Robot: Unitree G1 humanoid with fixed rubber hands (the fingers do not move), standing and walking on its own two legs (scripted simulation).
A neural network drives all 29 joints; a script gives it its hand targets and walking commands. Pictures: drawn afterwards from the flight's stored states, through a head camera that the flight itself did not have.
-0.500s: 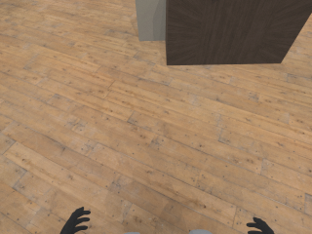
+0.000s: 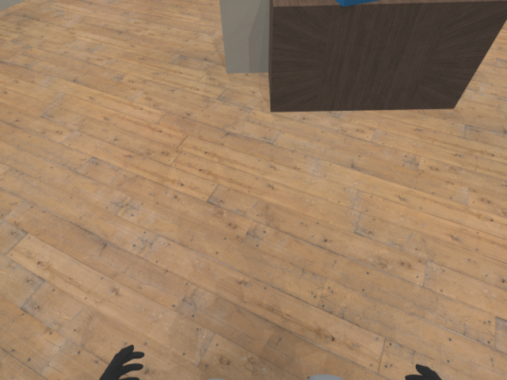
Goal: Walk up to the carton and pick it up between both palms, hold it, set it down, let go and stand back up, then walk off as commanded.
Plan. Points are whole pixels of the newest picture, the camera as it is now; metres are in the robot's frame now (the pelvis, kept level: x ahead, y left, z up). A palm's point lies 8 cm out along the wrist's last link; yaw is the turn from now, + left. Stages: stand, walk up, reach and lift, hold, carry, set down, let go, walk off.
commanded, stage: stand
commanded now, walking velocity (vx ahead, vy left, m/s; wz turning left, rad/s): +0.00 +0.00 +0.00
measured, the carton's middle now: out of the picture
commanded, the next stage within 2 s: walk up in 0.96 s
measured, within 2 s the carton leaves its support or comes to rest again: neither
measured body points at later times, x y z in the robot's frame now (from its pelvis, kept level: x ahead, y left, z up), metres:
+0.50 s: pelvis -0.02 +0.00 +0.00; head -0.01 +0.00 +0.45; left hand +0.10 +0.26 -0.11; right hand +0.05 -0.28 -0.13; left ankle +0.00 +0.12 -0.72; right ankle +0.00 -0.12 -0.72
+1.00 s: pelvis -0.03 -0.01 +0.01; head -0.03 -0.01 +0.45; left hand +0.07 +0.26 -0.11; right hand +0.03 -0.29 -0.13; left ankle +0.00 +0.12 -0.72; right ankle +0.00 -0.12 -0.72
